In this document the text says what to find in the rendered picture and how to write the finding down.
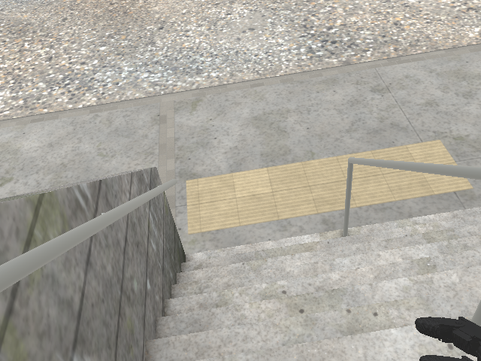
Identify stairs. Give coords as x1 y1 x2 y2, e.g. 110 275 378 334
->
145 207 481 361

